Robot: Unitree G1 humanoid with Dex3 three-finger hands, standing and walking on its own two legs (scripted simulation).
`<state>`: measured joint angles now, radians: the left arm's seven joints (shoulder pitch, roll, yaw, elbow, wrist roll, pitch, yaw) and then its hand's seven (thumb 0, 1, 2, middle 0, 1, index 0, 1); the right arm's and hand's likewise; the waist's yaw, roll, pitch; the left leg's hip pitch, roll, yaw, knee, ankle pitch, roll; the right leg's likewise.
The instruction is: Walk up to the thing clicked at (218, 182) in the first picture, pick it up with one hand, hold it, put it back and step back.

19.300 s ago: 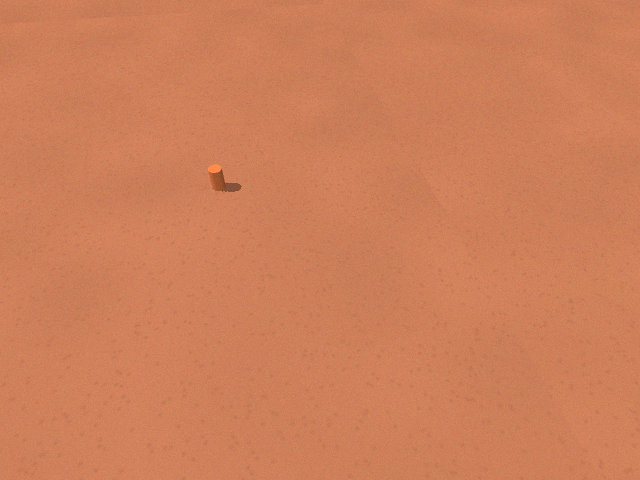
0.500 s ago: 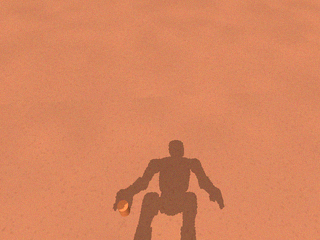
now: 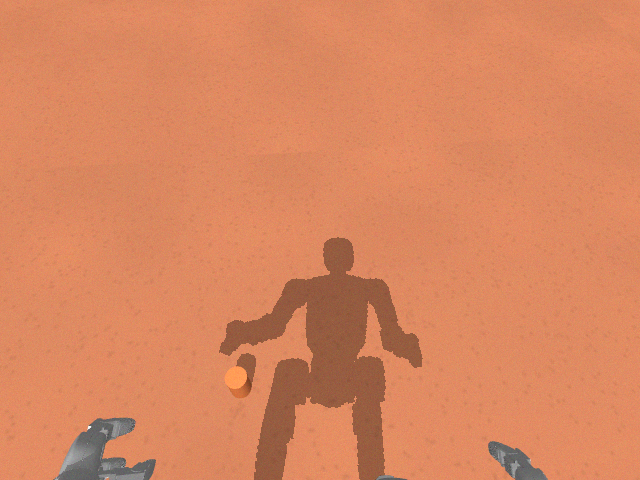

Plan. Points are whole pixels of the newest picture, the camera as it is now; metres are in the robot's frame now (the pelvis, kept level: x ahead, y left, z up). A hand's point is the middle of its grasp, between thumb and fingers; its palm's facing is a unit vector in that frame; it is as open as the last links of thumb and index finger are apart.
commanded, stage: rise first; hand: left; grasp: from above
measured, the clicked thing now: (238, 382) +0.42 +0.21 -0.70
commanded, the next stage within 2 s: none
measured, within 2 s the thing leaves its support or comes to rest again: neither
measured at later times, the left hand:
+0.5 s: hand out of the picture +0.14 +0.26 -0.21, palm faces -0.16 -0.87 -0.47, open 13.8 cm
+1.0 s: hand (164, 465) +0.19 +0.27 -0.34, palm faces -0.40 -0.61 -0.68, open 14.1 cm
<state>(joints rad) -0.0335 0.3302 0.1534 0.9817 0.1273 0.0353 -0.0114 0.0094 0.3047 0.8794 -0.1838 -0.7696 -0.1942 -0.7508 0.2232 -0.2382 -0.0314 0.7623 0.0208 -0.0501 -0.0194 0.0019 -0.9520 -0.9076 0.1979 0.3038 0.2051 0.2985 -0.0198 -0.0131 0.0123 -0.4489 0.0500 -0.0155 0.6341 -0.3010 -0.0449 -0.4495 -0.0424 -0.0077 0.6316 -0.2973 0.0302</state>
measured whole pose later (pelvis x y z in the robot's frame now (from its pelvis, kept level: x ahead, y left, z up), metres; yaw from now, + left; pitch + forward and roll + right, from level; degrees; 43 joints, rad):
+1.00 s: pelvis -0.03 +0.01 -0.19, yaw +0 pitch +30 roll -2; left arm 0.01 0.38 0.06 0.56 0.58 0.06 0.13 0.00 -0.52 0.97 -0.08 -1.05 -0.08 -1.05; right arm 0.09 -0.27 -0.04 0.59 0.00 -0.21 0.01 0.00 -0.89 -0.89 0.20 0.30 0.21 0.30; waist -0.03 0.00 -0.19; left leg -1.51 0.03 -0.08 1.66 -0.67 -0.05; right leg -1.49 -0.05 0.01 1.63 -0.66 0.05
